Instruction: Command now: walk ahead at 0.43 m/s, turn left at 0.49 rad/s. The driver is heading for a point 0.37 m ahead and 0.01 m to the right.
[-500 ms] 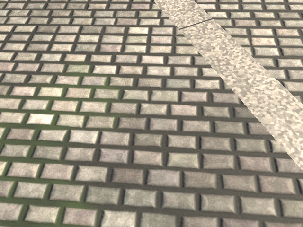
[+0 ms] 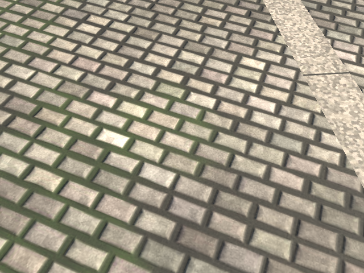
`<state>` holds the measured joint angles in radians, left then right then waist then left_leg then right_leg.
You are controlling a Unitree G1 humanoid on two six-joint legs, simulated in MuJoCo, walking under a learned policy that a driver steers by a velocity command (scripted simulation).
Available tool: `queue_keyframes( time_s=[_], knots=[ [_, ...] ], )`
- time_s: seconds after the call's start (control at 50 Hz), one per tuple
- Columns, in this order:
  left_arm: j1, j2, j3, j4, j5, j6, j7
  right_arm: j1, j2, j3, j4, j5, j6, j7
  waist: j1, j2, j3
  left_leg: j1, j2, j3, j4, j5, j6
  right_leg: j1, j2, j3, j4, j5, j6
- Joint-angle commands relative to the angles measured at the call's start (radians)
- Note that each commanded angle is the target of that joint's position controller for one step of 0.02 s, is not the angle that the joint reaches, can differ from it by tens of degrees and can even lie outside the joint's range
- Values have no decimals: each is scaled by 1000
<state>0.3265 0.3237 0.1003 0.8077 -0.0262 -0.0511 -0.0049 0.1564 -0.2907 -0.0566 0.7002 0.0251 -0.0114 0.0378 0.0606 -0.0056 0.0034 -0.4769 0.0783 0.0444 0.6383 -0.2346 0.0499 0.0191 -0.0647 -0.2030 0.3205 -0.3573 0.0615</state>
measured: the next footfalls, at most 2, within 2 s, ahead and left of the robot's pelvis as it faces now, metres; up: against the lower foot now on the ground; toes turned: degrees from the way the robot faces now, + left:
left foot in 0.02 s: +0.12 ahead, +0.12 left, +0.00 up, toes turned +5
right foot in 0.52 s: +0.47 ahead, -0.01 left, +0.00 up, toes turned +5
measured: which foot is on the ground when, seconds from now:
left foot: up 0.00-0.00, down 0.02-0.54, up 0.56-0.82, down 0.84-1.00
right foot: down 0.00-0.04, up 0.06-0.50, down 0.52-1.00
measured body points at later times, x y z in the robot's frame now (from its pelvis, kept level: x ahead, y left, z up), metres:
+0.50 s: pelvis +0.26 +0.06 -0.01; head +0.29 +0.08 +0.44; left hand +0.45 +0.31 -0.10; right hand +0.32 -0.22 -0.12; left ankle +0.08 +0.12 -0.73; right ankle +0.44 -0.02 -0.72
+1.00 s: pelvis +0.39 +0.11 +0.00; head +0.39 +0.12 +0.45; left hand +0.48 +0.36 -0.13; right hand +0.51 -0.14 -0.11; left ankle +0.39 +0.23 -0.73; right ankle +0.43 -0.01 -0.73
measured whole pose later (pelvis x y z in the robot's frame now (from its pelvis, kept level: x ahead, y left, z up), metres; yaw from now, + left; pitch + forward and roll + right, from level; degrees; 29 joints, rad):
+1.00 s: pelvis +0.39 +0.11 +0.00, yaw +5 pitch -1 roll -1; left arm 0.15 0.23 0.02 0.89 0.02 -0.01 0.00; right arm 0.26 -0.23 -0.02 0.80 -0.02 -0.01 -0.03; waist 0.01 -0.01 0.02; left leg -0.28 0.03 -0.03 0.57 -0.28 -0.02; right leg -0.29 0.01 -0.01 0.51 -0.21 0.00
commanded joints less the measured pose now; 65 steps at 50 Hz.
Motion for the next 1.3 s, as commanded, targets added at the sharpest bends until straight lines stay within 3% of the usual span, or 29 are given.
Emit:
queue_keyframes(
  time_s=[0.02, 0.04, 0.06, 0.08, 0.1, 0.12, 0.14, 0.16, 0.26, 0.3, 0.36, 0.42, 0.48, 0.5, 0.52, 0.54, 0.56, 0.58, 0.62, 0.66, 0.7, 0.76, 0.82, 0.84, 0.86, 0.88, 0.92, 1.06, 1.3],
  knots=[
    [-71, 110, 15, -67, 6, -10, 0, 240, -176, -77, 2, 8, -6, -9, -174, 14, -90, 435, -116, 66, -64, -5, 81, -251, -138, -7, 341, 480, -123],
    [-83, 25, -16, -120, 48, -17, 3, 373, -310, -111, 15, 12, -2, -30, -200, 276, -146, 676, 125, -378, -190, -121, 206, -585, -25, -39, 772, 85, -28],
    [-96, 9, -29, -161, 35, -49, 4, 344, -332, -96, -32, 3, -27, -21, -165, 314, -258, 781, 273, -881, -400, -342, 344, -823, 109, 208, 985, -246, -13],
    [-167, 113, -8, -166, -10, -70, -6, 293, -242, -70, -42, -2, -45, -12, -189, 167, -170, 738, 277, -785, -437, -347, 306, -924, 40, 276, 1034, -162, -40],
    [-180, 122, -7, -169, -16, -83, -11, 259, -198, -56, -46, -6, -54, -10, -160, 143, -101, 648, 243, -661, -414, -276, 271, -921, -4, 269, 983, -67, -72],
    [-168, 113, -8, -152, 8, -87, -4, 196, -169, -46, -58, -8, -54, -11, -120, 55, -56, 542, 197, -555, -399, -162, 235, -862, -43, 270, 907, 14, -76],
    [-158, 108, -4, -145, 31, -84, 0, 148, -145, -36, -73, -15, -52, -15, -89, 53, -28, 455, 157, -476, -413, -62, 215, -797, -62, 275, 826, 81, -72],
    [-131, 101, -5, -132, 31, -74, -6, 119, -133, -29, -85, -27, -54, -21, -66, 94, -27, 402, 140, -418, -431, 46, 209, -737, -72, 268, 799, 128, -65],
    [-171, 47, -23, -118, 25, -36, -13, 156, -134, -23, -42, -23, -73, -40, -74, 64, 3, 384, 83, -182, -466, 430, 160, -739, -54, 218, 601, 350, -28],
    [-227, 29, -33, -129, 16, -41, -22, 166, -135, -20, -26, -27, -74, -47, -96, 72, 24, 370, 55, -112, -487, 410, 119, -701, -35, 202, 456, 470, -38],
    [-345, -1, -47, -165, 25, -55, -40, 214, -143, -19, 15, -23, -66, -62, -135, 59, 69, 358, 49, -81, -473, 530, 80, -626, 9, 162, 274, 571, -53],
    [-364, 9, -46, -173, 28, -66, -62, 235, -153, -23, 43, -23, -48, -70, -132, 70, 55, 450, 76, -93, -405, 609, 73, -600, 47, 165, 181, 559, -79],
    [-234, 62, -26, -136, 41, -72, -64, 200, -166, -30, 42, -25, -33, -77, -57, 109, -31, 559, 91, -131, -232, 879, 65, -492, 101, 163, 163, 428, -126],
    [-130, 85, -16, -105, 45, -75, -57, 173, -164, -27, 35, -26, -27, -75, 1, 103, -91, 572, 58, -113, -91, 954, 49, -375, 117, 145, 110, 476, -147],
    [-33, 121, -10, -90, 56, -78, -44, 168, -146, -16, 22, -36, -28, -69, 48, 57, -196, 459, 12, -100, 111, 806, 17, -128, 26, 221, 122, 787, -200],
    [33, 193, -4, -82, 81, -69, -35, 301, -64, 7, 11, -51, -37, -60, -6, -175, -370, 107, -108, -98, 537, 144, -75, 285, -275, 541, 251, 1208, -399],
    [59, 86, -28, -63, 64, -57, -33, 394, -67, 12, 63, -28, -40, -48, -6, -208, -536, -27, -190, -231, 704, -472, -111, 413, -380, 767, 208, 1223, -513],
    [-15, 79, -28, -86, 29, -41, -29, 304, -171, -13, 56, 1, -33, -42, 17, -100, -431, -58, -131, -262, 739, -426, -103, 273, -321, 668, 150, 978, -459],
    [-190, 20, -53, -107, 21, -16, -15, 154, -149, -13, 16, -8, -4, -53, -37, 13, -153, -91, -46, -168, 605, -336, -103, -77, -227, 508, 33, 623, -363],
    [-263, 31, -51, -98, 44, -6, -15, 194, -92, -5, 25, -23, 34, -67, -105, -55, -58, 93, -17, -120, 389, -272, -112, -369, -148, 410, -59, 432, -310],
    [-277, 42, -44, -84, 56, -5, -17, 237, -45, 10, 44, -33, 40, -78, -113, -119, -69, 199, -23, -85, 233, -243, -121, -436, -114, 340, -68, 488, -311],
    [-263, 52, -40, -58, 45, 2, -10, 226, -61, 6, 59, -31, 36, -80, -99, -92, -140, 296, -19, -74, 63, -6, -101, -403, -122, 328, -53, 332, -291],
    [-264, 8, -61, -32, 42, 18, -10, 177, -62, 0, 49, -57, 38, -78, -104, -83, -78, 381, -30, -66, -79, 60, -65, -489, -59, 319, -42, -128, -185],
    [-240, -13, -70, -17, 48, 20, -12, 146, -82, -1, 25, -64, 36, -82, -94, -48, -30, 353, 20, -131, -170, 49, -42, -499, -25, 307, -8, -205, -133],
    [-186, -1, -65, -11, 49, 25, -10, 90, -156, -16, 10, -55, 35, -88, -28, 66, 24, 218, 56, -188, -227, -124, -8, -452, 40, 254, 33, -168, -92],
    [-191, -4, -65, -2, 48, 29, -3, 71, -122, -12, 20, -54, 27, -84, -27, 127, 35, 89, 34, -182, -275, -307, -3, -325, 56, 218, 84, -59, -70],
    [-186, -3, -63, 13, 44, 36, 9, 49, -62, 6, 27, -58, 4, -76, -21, 143, 42, 51, 14, -167, -294, -275, -34, -249, 51, 213, 130, 59, -71],
    [-189, 6, -59, 79, 31, 33, 15, 110, -64, 7, 63, -36, -25, -72, -58, 37, -46, 244, -10, -122, -177, 178, -28, -233, 29, 234, 149, 300, -72],
    [-190, 30, -48, 193, 25, 65, 40, 78, -54, 6, 135, -30, -12, -60, -51, 14, -39, 302, -22, -104, -192, 352, -7, -173, 18, 237, 146, 377, -53]
  ],
)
